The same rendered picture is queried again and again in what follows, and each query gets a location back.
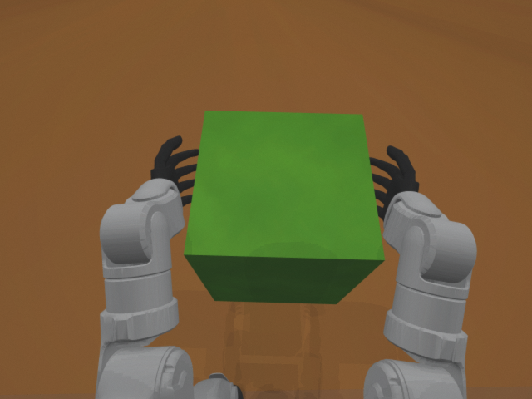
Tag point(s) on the right robot upper arm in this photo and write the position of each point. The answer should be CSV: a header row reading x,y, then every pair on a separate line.
x,y
393,379

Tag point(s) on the robot left hand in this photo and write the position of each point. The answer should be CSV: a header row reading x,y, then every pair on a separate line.
x,y
165,166

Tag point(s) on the robot left thigh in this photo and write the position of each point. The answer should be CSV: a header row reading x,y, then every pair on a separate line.
x,y
215,388

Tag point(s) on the robot right hand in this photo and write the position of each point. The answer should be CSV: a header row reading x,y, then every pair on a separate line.
x,y
403,178

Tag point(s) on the left robot upper arm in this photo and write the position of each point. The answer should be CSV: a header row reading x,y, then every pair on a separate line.
x,y
147,373

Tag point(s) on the left robot shin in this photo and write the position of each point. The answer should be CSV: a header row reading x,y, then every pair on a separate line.
x,y
218,375

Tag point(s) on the left robot forearm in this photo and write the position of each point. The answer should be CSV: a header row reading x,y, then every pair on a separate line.
x,y
136,261

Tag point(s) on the right robot forearm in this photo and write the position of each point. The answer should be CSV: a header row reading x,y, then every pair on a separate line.
x,y
433,281

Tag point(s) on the carton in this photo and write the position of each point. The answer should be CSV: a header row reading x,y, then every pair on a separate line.
x,y
283,207

